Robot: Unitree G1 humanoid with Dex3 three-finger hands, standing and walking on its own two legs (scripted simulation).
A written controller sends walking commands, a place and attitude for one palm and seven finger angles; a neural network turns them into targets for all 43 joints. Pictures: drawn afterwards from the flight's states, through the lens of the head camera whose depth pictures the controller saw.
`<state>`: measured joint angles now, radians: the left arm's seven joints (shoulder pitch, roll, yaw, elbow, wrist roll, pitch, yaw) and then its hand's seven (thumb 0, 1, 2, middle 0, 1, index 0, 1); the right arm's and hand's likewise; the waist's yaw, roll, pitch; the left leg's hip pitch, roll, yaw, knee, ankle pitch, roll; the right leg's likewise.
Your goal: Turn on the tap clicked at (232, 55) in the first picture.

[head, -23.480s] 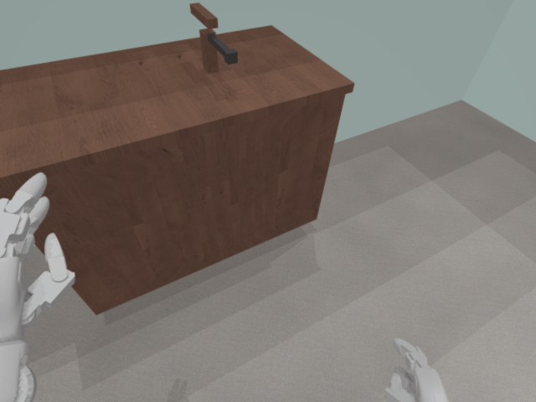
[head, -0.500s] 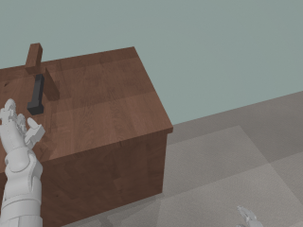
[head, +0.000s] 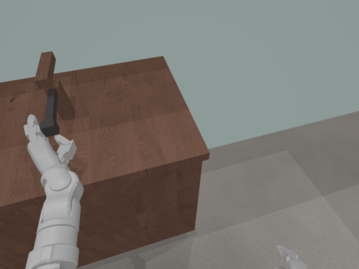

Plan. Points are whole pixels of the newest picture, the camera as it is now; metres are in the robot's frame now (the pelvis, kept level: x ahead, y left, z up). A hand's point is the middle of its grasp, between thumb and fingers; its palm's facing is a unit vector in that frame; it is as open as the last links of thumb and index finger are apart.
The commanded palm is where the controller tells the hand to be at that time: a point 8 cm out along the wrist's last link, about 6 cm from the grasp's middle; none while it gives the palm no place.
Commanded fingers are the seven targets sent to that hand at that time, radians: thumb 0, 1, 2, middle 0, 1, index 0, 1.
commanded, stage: push the lever round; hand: left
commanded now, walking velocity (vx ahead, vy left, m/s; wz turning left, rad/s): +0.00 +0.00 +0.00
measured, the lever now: (49, 127) +0.38 +0.32 +0.12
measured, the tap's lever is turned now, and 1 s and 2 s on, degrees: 2 29 52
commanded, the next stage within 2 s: lift the hand up off the lever in 1.96 s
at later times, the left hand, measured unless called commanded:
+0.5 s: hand (92, 137) +0.37 +0.23 +0.10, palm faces +0.75 -0.66 -0.08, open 7.9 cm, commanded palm +0.33 +0.25 +0.10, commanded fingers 0.00 0.90 0.90 -0.15 -0.15 -0.15 -0.15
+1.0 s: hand (108, 125) +0.41 +0.20 +0.10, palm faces +0.81 -0.57 -0.10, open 7.9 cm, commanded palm +0.36 +0.22 +0.10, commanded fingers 0.00 0.90 0.90 -0.15 -0.15 -0.15 -0.15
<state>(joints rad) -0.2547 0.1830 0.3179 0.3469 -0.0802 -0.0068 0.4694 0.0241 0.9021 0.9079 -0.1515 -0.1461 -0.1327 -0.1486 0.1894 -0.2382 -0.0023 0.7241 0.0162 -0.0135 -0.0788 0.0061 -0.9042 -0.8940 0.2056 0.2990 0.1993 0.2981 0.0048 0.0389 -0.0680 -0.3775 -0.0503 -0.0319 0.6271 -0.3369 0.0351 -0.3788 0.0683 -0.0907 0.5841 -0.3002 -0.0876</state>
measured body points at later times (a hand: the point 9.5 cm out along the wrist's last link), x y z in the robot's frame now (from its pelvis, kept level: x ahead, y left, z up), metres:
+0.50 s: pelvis -0.01 +0.00 +0.00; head +0.00 -0.01 +0.45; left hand +0.33 +0.26 +0.11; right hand +0.14 -0.24 -0.12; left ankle -0.01 +0.10 -0.73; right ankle +0.00 -0.06 -0.73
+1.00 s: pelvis -0.01 -0.02 +0.00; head +0.01 -0.03 +0.44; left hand +0.36 +0.23 +0.11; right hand +0.11 -0.26 -0.13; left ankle -0.01 +0.10 -0.73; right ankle +0.00 -0.06 -0.73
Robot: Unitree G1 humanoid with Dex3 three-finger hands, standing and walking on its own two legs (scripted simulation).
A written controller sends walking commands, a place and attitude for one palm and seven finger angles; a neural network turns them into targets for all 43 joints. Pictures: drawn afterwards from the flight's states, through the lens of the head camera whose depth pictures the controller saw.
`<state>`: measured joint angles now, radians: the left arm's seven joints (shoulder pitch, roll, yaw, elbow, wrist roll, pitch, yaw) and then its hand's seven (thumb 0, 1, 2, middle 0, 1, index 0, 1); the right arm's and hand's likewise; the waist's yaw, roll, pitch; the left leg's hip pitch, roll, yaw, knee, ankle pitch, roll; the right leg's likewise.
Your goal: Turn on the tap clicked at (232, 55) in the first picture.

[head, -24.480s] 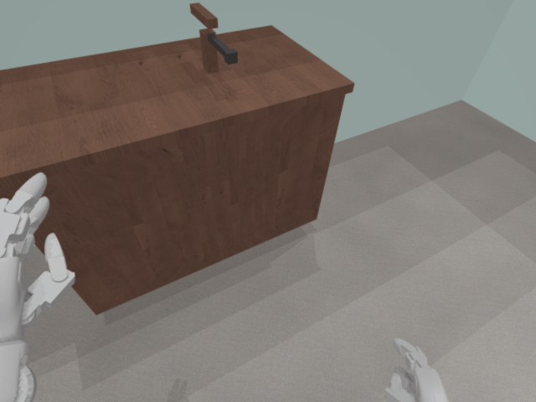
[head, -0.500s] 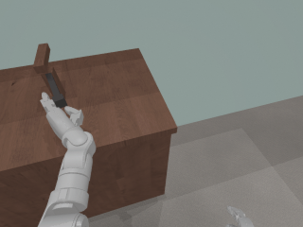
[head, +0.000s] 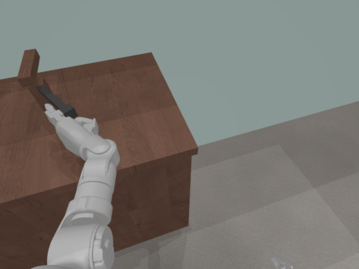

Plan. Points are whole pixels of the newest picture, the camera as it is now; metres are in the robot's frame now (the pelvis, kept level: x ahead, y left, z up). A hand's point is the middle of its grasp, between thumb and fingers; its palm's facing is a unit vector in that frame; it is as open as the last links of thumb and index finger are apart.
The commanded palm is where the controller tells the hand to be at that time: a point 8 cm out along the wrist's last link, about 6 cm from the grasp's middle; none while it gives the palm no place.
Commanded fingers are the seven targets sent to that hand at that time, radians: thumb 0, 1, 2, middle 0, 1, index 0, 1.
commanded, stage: push the lever round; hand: left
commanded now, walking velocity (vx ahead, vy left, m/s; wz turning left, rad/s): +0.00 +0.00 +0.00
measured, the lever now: (68, 112) +0.44 +0.27 +0.12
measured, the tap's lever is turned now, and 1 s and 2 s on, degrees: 29 52 66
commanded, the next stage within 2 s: lift the hand up off the lever in 0.96 s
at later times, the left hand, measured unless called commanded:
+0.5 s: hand (101, 113) +0.46 +0.20 +0.10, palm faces +0.84 -0.53 -0.13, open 8.0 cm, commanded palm +0.41 +0.22 +0.11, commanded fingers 0.00 0.90 0.90 -0.15 -0.15 -0.15 -0.15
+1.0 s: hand (103, 106) +0.48 +0.20 +0.10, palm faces +0.84 -0.53 -0.13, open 8.3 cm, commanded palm +0.45 +0.23 +0.11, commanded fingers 0.00 0.90 0.90 -0.15 -0.15 -0.15 -0.15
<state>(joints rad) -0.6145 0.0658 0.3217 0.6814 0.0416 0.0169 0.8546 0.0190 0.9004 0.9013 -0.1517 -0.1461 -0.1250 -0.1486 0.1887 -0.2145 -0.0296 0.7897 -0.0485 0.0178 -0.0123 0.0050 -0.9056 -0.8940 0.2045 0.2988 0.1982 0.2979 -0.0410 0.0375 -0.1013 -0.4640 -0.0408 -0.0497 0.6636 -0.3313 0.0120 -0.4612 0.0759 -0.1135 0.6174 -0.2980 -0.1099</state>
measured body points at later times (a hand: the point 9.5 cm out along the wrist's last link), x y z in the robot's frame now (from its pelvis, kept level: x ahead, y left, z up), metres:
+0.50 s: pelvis +0.01 -0.01 -0.01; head +0.05 -0.03 +0.44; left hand +0.41 +0.23 +0.11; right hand +0.09 -0.27 -0.14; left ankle +0.00 +0.11 -0.72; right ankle +0.01 -0.04 -0.72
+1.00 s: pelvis +0.00 -0.01 -0.01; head +0.06 -0.02 +0.44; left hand +0.44 +0.23 +0.11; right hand +0.04 -0.27 -0.15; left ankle +0.00 +0.11 -0.72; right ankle +0.01 -0.04 -0.72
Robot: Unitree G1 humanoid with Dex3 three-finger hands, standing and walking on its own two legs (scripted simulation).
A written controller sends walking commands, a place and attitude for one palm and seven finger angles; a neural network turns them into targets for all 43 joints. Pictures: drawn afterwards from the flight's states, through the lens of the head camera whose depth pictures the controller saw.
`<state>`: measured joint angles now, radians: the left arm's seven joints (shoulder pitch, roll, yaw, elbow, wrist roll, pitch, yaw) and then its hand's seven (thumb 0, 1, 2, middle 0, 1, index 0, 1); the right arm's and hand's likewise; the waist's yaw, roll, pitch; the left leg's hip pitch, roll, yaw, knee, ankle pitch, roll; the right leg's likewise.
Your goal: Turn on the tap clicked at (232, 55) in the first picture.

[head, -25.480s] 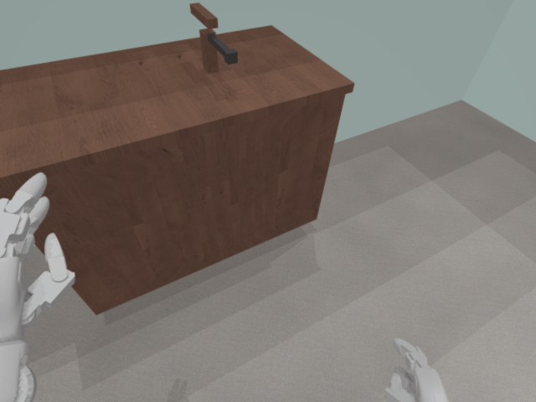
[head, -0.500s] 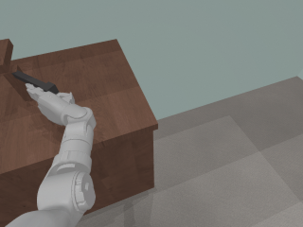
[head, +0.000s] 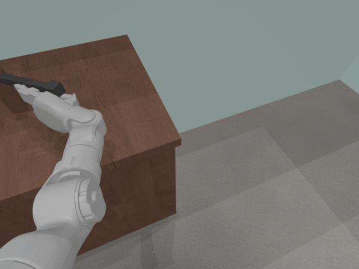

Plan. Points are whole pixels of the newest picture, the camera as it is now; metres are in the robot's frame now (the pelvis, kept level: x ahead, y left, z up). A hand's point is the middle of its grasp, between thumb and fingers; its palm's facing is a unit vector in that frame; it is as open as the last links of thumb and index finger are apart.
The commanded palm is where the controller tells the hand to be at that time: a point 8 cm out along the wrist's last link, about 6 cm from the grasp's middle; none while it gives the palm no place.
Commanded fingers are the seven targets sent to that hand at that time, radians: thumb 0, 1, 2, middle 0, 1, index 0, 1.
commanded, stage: lift the hand up off the lever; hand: left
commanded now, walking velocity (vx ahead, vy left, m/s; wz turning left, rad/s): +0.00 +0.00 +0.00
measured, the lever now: (54, 89) +0.49 +0.25 +0.14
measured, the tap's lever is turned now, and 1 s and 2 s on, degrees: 52 66 66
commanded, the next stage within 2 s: none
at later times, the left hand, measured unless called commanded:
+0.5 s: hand (73, 92) +0.50 +0.22 +0.12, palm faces +0.83 -0.55 -0.12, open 8.0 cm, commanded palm +0.45 +0.23 +0.14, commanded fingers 0.00 0.90 0.90 -0.15 -0.15 -0.15 -0.15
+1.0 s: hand (70, 84) +0.49 +0.21 +0.15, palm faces +0.81 -0.57 -0.11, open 7.8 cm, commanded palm +0.43 +0.23 +0.15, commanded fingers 0.00 0.90 0.90 -0.15 -0.15 -0.15 -0.15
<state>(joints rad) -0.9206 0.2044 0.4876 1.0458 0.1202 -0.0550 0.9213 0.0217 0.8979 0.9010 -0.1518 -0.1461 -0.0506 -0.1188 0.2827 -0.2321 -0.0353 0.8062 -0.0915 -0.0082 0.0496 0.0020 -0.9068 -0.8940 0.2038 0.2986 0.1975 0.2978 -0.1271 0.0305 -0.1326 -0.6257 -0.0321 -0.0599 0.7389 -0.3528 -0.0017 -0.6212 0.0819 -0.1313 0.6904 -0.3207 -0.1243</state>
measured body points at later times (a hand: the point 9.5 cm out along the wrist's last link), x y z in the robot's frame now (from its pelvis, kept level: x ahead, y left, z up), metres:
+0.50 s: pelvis +0.01 +0.00 +0.00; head +0.06 -0.01 +0.45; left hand +0.45 +0.24 +0.13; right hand +0.02 -0.25 -0.13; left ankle +0.00 +0.12 -0.71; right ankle +0.01 -0.03 -0.71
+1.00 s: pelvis +0.03 +0.01 +0.01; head +0.06 -0.01 +0.46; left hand +0.45 +0.24 +0.16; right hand +0.09 -0.24 -0.13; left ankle +0.00 +0.13 -0.71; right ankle +0.01 -0.03 -0.71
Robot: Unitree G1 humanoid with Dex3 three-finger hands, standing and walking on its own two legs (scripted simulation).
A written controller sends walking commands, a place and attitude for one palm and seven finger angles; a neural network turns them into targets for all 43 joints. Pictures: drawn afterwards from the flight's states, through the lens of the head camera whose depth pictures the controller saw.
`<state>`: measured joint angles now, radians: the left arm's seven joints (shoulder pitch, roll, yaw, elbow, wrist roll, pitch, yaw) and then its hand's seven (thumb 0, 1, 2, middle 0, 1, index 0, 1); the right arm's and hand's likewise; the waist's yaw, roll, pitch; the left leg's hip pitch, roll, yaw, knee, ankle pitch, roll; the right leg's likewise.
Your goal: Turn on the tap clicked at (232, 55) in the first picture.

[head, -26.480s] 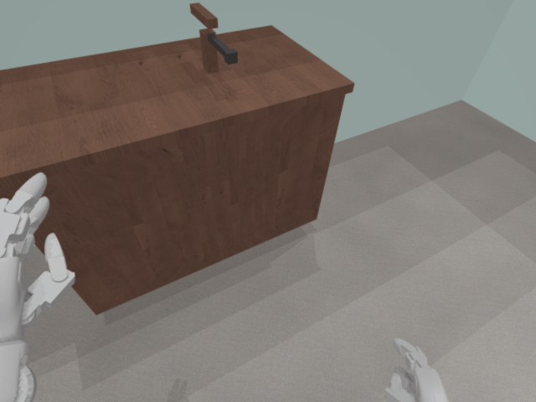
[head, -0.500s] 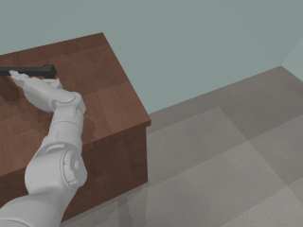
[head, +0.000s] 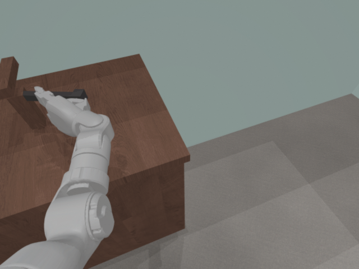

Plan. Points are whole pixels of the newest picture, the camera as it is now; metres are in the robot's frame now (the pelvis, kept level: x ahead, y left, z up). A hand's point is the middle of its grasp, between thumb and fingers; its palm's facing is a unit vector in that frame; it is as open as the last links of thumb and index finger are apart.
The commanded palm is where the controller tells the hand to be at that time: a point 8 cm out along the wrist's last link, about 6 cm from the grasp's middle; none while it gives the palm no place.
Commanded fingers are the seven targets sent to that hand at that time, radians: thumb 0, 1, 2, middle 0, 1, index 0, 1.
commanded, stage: lift the hand up off the lever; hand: left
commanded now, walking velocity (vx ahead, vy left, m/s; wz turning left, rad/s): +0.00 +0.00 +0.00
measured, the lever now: (79, 97) +0.50 +0.24 +0.12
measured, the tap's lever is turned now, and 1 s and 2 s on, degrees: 66 66 66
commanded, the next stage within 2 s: draw the hand back beside the body in 1.46 s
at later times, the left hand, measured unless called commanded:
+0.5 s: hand (78, 103) +0.44 +0.21 +0.15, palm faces +0.81 -0.58 -0.11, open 7.8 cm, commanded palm +0.40 +0.23 +0.16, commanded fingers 0.00 0.90 0.90 -0.15 -0.15 -0.15 -0.15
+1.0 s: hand (77, 95) +0.45 +0.21 +0.17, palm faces +0.81 -0.57 -0.12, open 7.8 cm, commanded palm +0.40 +0.23 +0.18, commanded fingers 0.00 0.90 0.90 -0.15 -0.15 -0.15 -0.15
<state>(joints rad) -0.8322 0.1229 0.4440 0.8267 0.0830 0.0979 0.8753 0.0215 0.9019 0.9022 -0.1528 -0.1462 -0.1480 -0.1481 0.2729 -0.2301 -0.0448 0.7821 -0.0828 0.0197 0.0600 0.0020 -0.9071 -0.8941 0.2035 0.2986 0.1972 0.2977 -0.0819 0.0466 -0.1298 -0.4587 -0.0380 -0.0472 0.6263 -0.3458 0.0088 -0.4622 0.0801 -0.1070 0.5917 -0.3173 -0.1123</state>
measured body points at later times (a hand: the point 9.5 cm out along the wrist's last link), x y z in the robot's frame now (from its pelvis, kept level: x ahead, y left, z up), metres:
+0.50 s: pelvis -0.02 +0.00 +0.01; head +0.00 -0.02 +0.45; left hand +0.39 +0.23 +0.16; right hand +0.08 -0.25 -0.13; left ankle -0.03 +0.12 -0.72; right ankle -0.02 -0.04 -0.72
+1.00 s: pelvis -0.01 +0.00 +0.01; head +0.01 -0.02 +0.46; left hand +0.41 +0.24 +0.18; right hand +0.06 -0.25 -0.13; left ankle -0.03 +0.12 -0.72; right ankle -0.02 -0.04 -0.72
